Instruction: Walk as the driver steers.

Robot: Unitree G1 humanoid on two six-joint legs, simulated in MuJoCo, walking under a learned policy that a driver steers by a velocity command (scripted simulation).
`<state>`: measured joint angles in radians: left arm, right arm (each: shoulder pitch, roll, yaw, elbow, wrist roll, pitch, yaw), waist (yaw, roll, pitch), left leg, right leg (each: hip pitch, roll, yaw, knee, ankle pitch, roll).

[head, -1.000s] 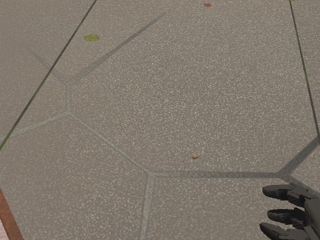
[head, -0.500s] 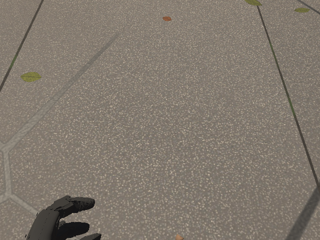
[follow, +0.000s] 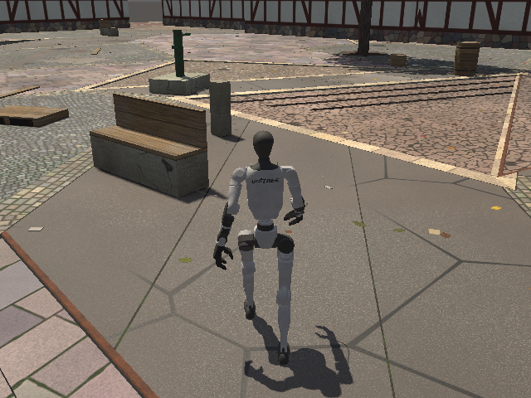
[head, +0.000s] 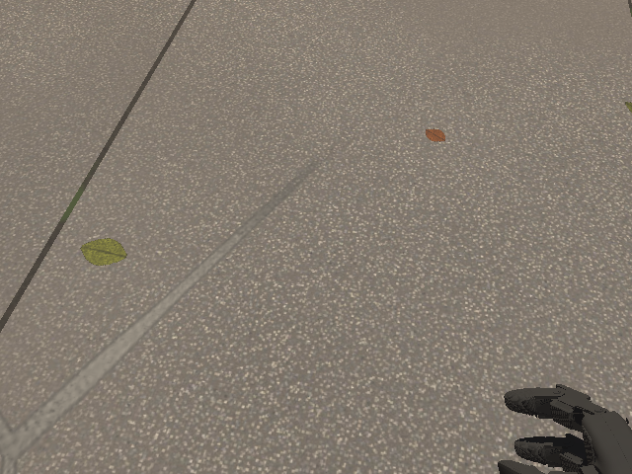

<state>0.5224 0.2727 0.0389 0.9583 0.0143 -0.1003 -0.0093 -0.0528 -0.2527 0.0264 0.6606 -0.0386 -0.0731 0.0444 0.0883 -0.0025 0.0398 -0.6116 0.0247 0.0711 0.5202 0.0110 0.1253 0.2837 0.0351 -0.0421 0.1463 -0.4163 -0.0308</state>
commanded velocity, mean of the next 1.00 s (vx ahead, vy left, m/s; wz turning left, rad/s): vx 0.22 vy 0.00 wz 0.00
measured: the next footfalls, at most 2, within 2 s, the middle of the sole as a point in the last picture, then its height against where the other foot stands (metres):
left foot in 0.02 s outside the picture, level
right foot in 0.42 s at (378, 461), level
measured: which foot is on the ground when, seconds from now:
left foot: up 0.00-0.00, down 0.02-0.42, up 0.44-0.68, down 0.70-1.00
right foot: down 0.00-0.00, up 0.02-0.40, down 0.42-1.00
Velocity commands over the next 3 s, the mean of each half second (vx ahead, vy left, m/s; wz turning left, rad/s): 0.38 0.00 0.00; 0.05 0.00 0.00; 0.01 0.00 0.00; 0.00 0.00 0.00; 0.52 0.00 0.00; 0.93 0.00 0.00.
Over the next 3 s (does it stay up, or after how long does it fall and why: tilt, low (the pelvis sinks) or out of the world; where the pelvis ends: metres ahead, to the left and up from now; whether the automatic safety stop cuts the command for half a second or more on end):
stays up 1.00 -0.01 0.01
